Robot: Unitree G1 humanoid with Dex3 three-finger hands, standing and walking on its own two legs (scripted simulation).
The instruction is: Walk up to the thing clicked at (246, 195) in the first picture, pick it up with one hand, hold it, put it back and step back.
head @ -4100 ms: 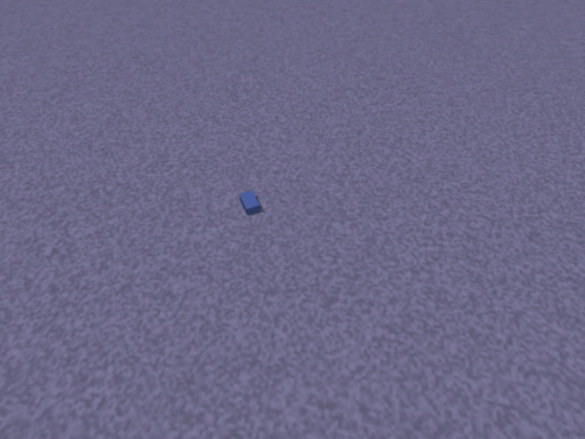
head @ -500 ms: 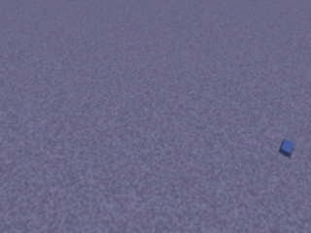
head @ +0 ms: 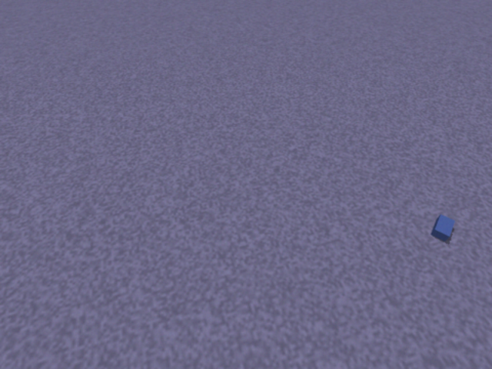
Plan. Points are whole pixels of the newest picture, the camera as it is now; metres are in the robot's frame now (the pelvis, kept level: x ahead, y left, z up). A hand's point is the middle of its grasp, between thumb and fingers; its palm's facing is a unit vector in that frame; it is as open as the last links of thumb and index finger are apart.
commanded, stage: stand
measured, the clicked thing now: (442, 227) +0.89 -0.90 -0.76
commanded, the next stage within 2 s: none
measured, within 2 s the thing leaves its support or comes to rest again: neither
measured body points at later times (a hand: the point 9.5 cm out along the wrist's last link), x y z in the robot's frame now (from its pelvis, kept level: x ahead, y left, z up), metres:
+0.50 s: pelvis +0.00 -0.01 +0.00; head +0.01 -0.01 +0.45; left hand +0.08 +0.30 -0.13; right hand +0.07 -0.31 -0.14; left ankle +0.01 +0.14 -0.75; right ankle +0.00 -0.12 -0.75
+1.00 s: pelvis +0.00 -0.01 +0.00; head +0.01 -0.01 +0.45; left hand +0.08 +0.30 -0.13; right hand +0.06 -0.31 -0.14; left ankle +0.01 +0.14 -0.75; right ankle +0.00 -0.12 -0.75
